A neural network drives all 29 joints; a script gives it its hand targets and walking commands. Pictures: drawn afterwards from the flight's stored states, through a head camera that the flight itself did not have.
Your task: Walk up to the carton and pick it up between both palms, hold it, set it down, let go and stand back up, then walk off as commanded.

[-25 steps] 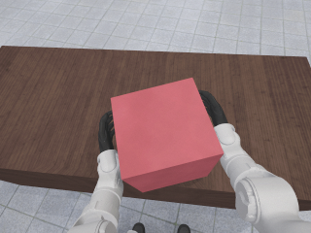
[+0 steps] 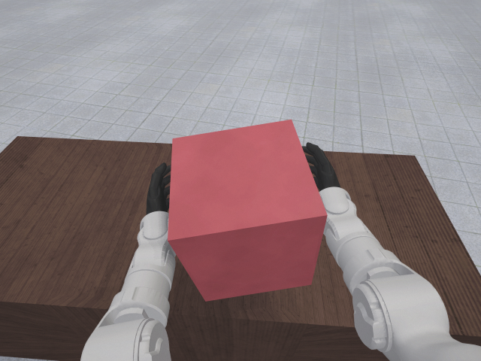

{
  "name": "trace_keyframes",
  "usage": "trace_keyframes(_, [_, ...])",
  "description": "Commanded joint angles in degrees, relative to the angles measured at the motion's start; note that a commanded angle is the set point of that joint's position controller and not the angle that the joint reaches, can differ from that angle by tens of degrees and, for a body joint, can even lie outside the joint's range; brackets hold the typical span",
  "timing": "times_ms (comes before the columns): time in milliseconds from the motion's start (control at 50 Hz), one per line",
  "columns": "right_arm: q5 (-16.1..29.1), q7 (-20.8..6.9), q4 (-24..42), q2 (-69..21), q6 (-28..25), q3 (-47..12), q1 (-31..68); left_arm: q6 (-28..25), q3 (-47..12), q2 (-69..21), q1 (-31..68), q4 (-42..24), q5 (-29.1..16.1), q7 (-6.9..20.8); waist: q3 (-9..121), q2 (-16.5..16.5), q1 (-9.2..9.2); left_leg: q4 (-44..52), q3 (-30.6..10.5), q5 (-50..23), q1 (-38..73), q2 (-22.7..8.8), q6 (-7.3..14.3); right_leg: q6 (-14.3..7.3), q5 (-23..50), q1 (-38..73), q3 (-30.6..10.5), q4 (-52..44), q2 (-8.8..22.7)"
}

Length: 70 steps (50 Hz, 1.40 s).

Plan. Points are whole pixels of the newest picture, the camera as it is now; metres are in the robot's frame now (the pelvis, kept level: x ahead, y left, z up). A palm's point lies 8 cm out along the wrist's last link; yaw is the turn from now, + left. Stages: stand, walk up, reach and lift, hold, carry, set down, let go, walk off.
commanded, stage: reach and lift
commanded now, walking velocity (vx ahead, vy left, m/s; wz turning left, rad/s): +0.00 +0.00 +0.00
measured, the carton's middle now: (245, 215) +0.38 +0.03 +0.05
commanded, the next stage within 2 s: hold in 1.54 s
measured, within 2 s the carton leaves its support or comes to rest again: neither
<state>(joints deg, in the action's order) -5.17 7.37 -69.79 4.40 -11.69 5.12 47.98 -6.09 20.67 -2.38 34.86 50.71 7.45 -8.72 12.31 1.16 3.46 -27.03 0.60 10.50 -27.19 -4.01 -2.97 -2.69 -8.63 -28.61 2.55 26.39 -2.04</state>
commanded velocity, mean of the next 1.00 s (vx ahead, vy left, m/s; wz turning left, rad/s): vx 0.00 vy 0.00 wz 0.00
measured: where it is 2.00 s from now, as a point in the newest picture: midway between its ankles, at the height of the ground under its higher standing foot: outside the picture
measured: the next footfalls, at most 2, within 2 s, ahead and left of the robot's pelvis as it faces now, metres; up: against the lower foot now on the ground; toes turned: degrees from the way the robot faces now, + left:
none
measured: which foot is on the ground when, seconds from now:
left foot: down 0.00-1.00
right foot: down 0.00-1.00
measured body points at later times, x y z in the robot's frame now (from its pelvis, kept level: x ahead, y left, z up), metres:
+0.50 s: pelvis +0.02 +0.01 +0.01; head -0.02 +0.03 +0.46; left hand +0.40 +0.20 +0.13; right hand +0.42 -0.11 +0.16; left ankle +0.02 +0.16 -0.73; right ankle +0.04 -0.09 -0.73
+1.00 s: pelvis +0.01 +0.02 +0.01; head -0.03 +0.05 +0.46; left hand +0.40 +0.20 +0.15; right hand +0.41 -0.11 +0.16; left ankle +0.02 +0.16 -0.73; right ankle +0.04 -0.09 -0.73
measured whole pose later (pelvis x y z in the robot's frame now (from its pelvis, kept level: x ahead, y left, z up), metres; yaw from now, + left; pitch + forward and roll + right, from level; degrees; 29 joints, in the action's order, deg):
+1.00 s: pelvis +0.01 +0.02 +0.01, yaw +1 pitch +0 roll +0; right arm 6.5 10.3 -46.5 0.8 12.9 4.5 42.4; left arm 24.2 17.9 0.2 32.8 26.2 7.5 -3.8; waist 7.0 2.8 -3.2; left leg -22.9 0.5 11.1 -11.8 -2.2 -1.5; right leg -0.9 -8.9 -12.3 2.6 21.3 -0.4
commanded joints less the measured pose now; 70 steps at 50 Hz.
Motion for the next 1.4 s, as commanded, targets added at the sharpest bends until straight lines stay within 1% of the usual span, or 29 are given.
trace_keyframes(0, [0.4,-7.7,15.5,-42.0,2.1,-8.5,33.1,1.1,-20.3,-30.8,49.6,-10.2,3.6,8.4,15.3,1.0,-0.51,10.4,2.5,-0.1,7.7,6.6,3.0,4.3,0.0,31.4,-2.1,-8.8,2.1])
trace_keyframes(140, [4.9,-6.8,21.4,-44.2,6.5,-10.6,37.2,7.0,-22.3,-30.9,51.3,-14.3,1.7,9.9,14.1,0.8,-1.73,12.0,2.4,-0.7,9.7,7.3,2.9,5.4,4.7,35.3,-2.2,-9.5,2.5])
trace_keyframes(160, [5.7,-6.5,22.1,-45.0,7.3,-11.3,36.6,7.8,-22.5,-30.4,51.3,-15.1,1.4,10.2,14.0,0.9,-1.65,12.1,2.5,-1.0,10.2,7.4,3.0,5.6,5.6,36.2,-2.5,-9.5,2.6])
trace_keyframes(180, [6.2,-6.2,23.2,-45.2,8.1,-11.8,36.3,8.6,-23.0,-30.5,50.9,-15.2,1.2,10.6,14.2,0.7,-2.18,12.1,2.3,-1.2,10.5,7.6,3.0,5.8,6.4,36.7,-2.5,-9.5,2.6])
trace_keyframes(200, [6.7,-6.1,23.7,-45.2,8.8,-12.4,36.0,9.4,-22.8,-30.2,50.2,-15.8,1.2,10.8,13.4,0.6,-2.13,12.3,2.3,-1.5,10.8,7.7,3.0,5.8,7.2,37.4,-2.5,-9.5,2.7])
trace_keyframes(220, [7.1,-5.8,24.2,-45.1,9.7,-12.8,35.1,10.3,-22.8,-30.0,49.3,-16.4,1.3,11.1,13.5,0.5,-2.48,12.4,2.1,-2.1,11.3,7.8,2.9,5.9,8.2,38.0,-2.4,-9.5,2.6])
trace_keyframes(240, [7.7,-5.6,25.0,-45.0,10.3,-13.5,34.8,11.1,-23.6,-30.5,48.8,-17.5,1.1,11.3,13.7,-0.3,-2.61,12.4,1.9,-2.9,11.7,7.8,2.6,5.8,9.1,38.2,-2.2,-9.4,2.4])
trace_keyframes(320, [10.7,-4.8,29.5,-45.1,12.8,-17.1,32.5,14.0,-26.6,-31.5,45.8,-22.3,0.1,12.0,15.6,-1.1,-3.76,11.0,0.9,-8.0,14.3,8.0,1.9,6.0,15.4,40.0,-1.9,-8.6,1.6])
trace_keyframes(400, [12.4,-4.2,32.7,-43.7,15.4,-19.9,28.6,17.5,-27.3,-30.8,40.9,-26.1,0.7,12.9,15.2,-1.0,-4.32,10.1,0.1,-11.4,16.6,8.1,1.7,6.1,19.2,40.5,-1.8,-8.5,1.3])
trace_keyframes(420, [12.7,-4.0,34.0,-43.1,15.9,-20.1,28.6,18.5,-27.6,-31.0,39.6,-25.9,0.8,13.1,14.4,-1.1,-4.7,10.0,-0.3,-11.8,16.7,8.0,1.7,6.0,19.7,40.3,-1.7,-8.5,1.2])
trace_keyframes(440, [12.9,-3.9,34.5,-42.9,16.5,-20.5,28.1,19.4,-27.6,-30.7,39.0,-26.9,1.1,13.4,13.7,-1.4,-4.68,9.9,-0.4,-12.0,16.9,8.1,1.7,6.0,20.0,40.1,-1.7,-8.5,1.1])
trace_keyframes(500, [13.9,-3.4,38.8,-42.4,17.6,-22.1,28.7,21.5,-29.9,-31.6,38.6,-30.2,0.5,13.9,13.4,-2.3,-5.76,9.4,-0.8,-13.3,17.5,8.0,1.3,5.8,21.4,40.5,-1.5,-8.2,0.8])
trace_keyframes(580, [15.1,-3.0,43.2,-42.3,19.1,-23.0,31.7,23.7,-32.4,-32.2,41.0,-32.5,-0.6,14.3,13.3,-2.9,-6.84,8.9,-1.4,-11.6,18.3,8.0,1.3,5.5,17.9,39.2,-1.3,-8.6,0.5])
trace_keyframes(640, [16.0,-2.9,44.8,-42.6,20.0,-23.5,33.3,24.8,-33.5,-32.5,42.8,-34.0,-1.3,14.2,13.7,-3.6,-6.86,8.6,-1.7,-10.7,18.8,8.1,1.3,5.4,16.1,38.2,-1.1,-8.7,0.2])
trace_keyframes(700, [15.9,-3.0,44.2,-41.9,21.0,-22.6,33.7,26.2,-32.9,-32.4,42.5,-32.5,-0.8,14.4,12.0,-3.8,-6.85,8.9,-1.9,-8.9,18.8,8.0,1.5,5.1,13.2,36.8,-0.9,-9.1,0.0])
trace_keyframes(720, [15.9,-3.1,43.8,-41.8,21.3,-22.4,34.0,26.5,-32.5,-32.2,42.8,-32.5,-0.7,14.4,11.6,-3.8,-6.51,9.0,-1.9,-8.4,18.8,7.9,1.5,5.1,12.2,36.3,-0.9,-9.2,0.0])
trace_keyframes(740, [15.8,-3.2,43.3,-41.5,21.5,-21.9,34.0,26.8,-32.2,-32.1,43.0,-32.3,-0.5,14.5,11.4,-3.9,-6.65,9.2,-1.9,-7.7,18.8,7.9,1.6,5.0,11.3,36.0,-0.8,-9.3,0.0])
trace_keyframes(780, [16.0,-3.4,43.5,-41.5,21.7,-21.6,35.4,27.4,-31.8,-32.1,43.5,-31.8,-0.5,14.6,11.1,-3.9,-6.31,9.3,-1.8,-6.7,18.5,7.9,1.7,4.9,9.8,35.4,-0.8,-9.6,-0.1])
trace_keyframes(800, [16.0,-3.4,43.5,-41.6,21.8,-21.6,35.8,27.7,-31.6,-32.3,43.1,-31.2,-0.4,14.7,10.8,-3.6,-6.28,9.4,-1.7,-6.4,18.4,7.9,1.9,4.9,9.6,35.4,-0.7,-9.6,-0.1])
trace_keyframes(900, [16.7,-2.9,46.3,-42.4,22.0,-22.5,36.6,28.2,-32.6,-32.6,43.4,-33.2,-1.5,14.8,13.5,-3.7,-6.79,8.5,-1.7,-9.0,18.8,8.1,1.7,5.1,14.0,37.5,-0.9,-8.9,-0.1])
trace_keyframes(1000, [17.4,-2.6,46.7,-42.2,22.7,-22.7,36.0,28.8,-32.8,-32.3,43.8,-34.5,-1.6,14.8,13.9,-4.5,-7.26,8.4,-1.6,-9.7,18.9,8.2,1.5,5.2,15.5,38.2,-1.0,-8.6,-0.2])
trace_keyframes(1080, [16.9,-2.6,45.5,-41.4,23.4,-21.8,35.6,29.6,-31.8,-31.5,43.9,-33.8,-1.1,15.0,12.2,-4.3,-7.55,9.0,-1.5,-8.2,18.7,8.1,1.7,5.2,13.8,37.7,-0.9,-9.0,-0.1])
trace_keyframes(1200, [18.2,-2.4,48.2,-41.4,23.6,-22.7,37.9,30.5,-32.0,-31.7,43.9,-34.3,-1.4,14.9,13.5,-4.4,-7.32,8.6,-1.5,-9.7,19.0,8.2,1.7,5.3,15.6,38.5,-0.8,-8.6,-0.3])
trace_keyframes(1220, [18.3,-2.4,48.3,-41.4,23.6,-22.9,38.2,30.6,-32.0,-31.5,44.2,-34.5,-1.4,14.9,13.6,-4.4,-7.08,8.7,-1.4,-9.5,19.1,8.2,1.8,5.4,15.3,38.4,-0.8,-8.7,-0.3])
trace_keyframes(1280, [18.5,-2.4,47.9,-40.9,24.1,-22.8,37.8,31.0,-31.9,-31.5,44.2,-34.6,-1.4,14.7,12.9,-4.8,-7.29,8.8,-1.5,-9.5,19.4,8.1,1.6,5.2,14.6,37.8,-0.7,-8.9,-0.4])
trace_keyframes(1300, [18.5,-2.4,47.9,-41.1,24.1,-22.9,38.3,31.1,-31.5,-31.3,44.7,-34.7,-1.4,14.7,13.0,-4.5,-7.06,8.9,-1.4,-9.2,19.3,8.1,1.9,5.2,14.1,37.6,-0.7,-9.0,-0.5])
trace_keyframes(1320, [18.5,-2.4,47.9,-40.8,24.2,-22.8,37.9,31.2,-31.8,-31.3,44.8,-34.9,-1.5,14.7,13.0,-4.7,-7.3,8.9,-1.3,-9.3,19.5,8.0,1.7,5.2,14.3,37.5,-0.6,-8.9,-0.4])
trace_keyframes(1380, [18.5,-2.3,48.0,-40.6,24.5,-22.7,38.4,31.7,-31.2,-31.0,44.6,-34.4,-1.4,14.7,12.2,-4.2,-7.26,9.1,-1.2,-8.7,19.2,8.0,1.9,5.2,13.6,37.4,-0.6,-9.2,-0.4])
